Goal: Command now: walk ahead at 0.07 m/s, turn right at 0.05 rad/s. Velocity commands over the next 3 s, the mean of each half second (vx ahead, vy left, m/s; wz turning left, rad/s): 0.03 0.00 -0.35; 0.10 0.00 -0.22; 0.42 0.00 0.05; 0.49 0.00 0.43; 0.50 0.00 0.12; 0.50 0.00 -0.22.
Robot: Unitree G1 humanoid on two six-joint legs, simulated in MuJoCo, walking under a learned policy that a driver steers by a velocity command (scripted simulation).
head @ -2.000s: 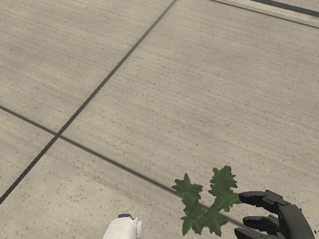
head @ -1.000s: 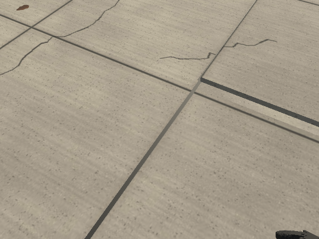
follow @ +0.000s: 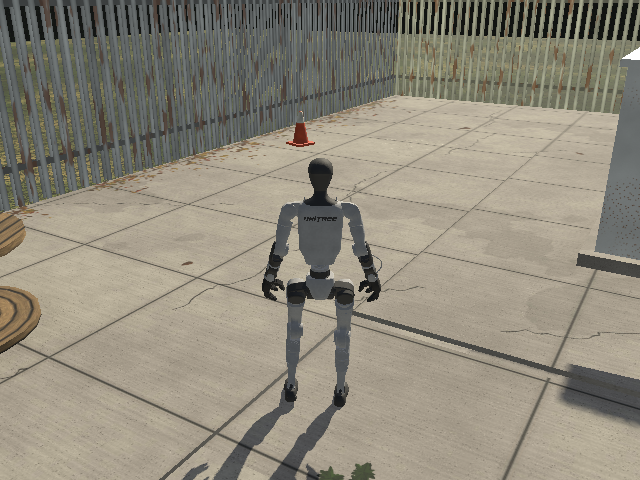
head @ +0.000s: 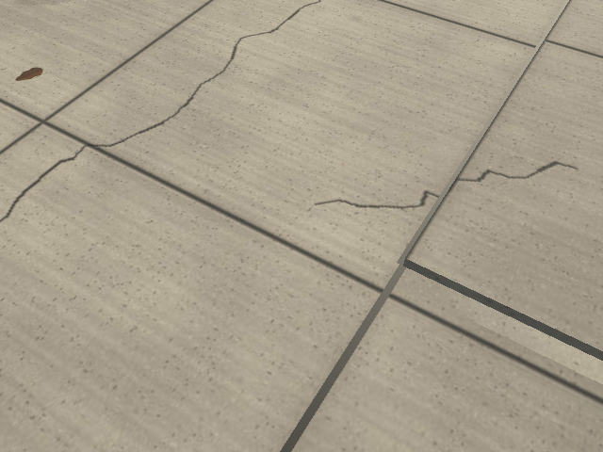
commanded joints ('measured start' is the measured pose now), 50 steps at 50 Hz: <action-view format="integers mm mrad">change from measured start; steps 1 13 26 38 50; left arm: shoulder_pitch -68 -1 20 -6 -98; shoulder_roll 121 94 189 175 145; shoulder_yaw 16 49 63 42 46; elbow -38 -86 -159 -135 -153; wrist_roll -25 -44 -29 -6 -48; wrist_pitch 0 72 29 39 -34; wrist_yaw -10 -6 14 8 -26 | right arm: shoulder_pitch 98 -92 -142 -136 108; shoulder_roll -44 -163 -118 -103 -147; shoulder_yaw -9 -55 -54 -32 -33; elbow -7 -52 -40 -11 89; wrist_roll -11 5 2 15 22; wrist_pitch -8 -34 -24 -37 -127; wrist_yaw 5 -41 -38 -11 16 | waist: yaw -63 -22 -17 17 -65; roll -128 131 -126 -154 117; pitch -104 -89 -127 -46 62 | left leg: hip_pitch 295 325 -186 85 548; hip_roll -47 277 -42 -31 245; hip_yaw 55 -100 -60 -26 -404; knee -246 -371 414 -45 -595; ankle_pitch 113 476 -81 -68 -201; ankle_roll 20 224 -18 -36 259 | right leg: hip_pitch -40 -187 208 101 -532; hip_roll -192 -42 -198 -163 -25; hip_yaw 167 107 449 450 196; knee -98 467 -53 -102 585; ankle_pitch -17 -369 278 -2 -276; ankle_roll -147 38 -175 -189 6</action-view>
